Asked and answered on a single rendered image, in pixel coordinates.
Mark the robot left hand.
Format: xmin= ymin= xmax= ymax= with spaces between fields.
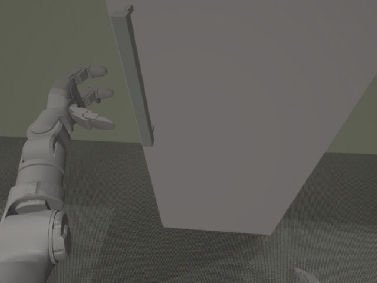
xmin=47 ymin=64 xmax=115 ymax=130

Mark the fridge door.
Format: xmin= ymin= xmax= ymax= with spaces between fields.
xmin=107 ymin=0 xmax=377 ymax=235

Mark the handle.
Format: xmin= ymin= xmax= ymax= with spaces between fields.
xmin=111 ymin=4 xmax=154 ymax=147

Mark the left robot forearm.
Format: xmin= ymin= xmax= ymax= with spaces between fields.
xmin=0 ymin=108 xmax=74 ymax=227

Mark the left robot upper arm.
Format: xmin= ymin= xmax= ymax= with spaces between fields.
xmin=0 ymin=209 xmax=71 ymax=283

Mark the robot right hand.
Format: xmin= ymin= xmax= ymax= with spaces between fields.
xmin=294 ymin=268 xmax=319 ymax=283

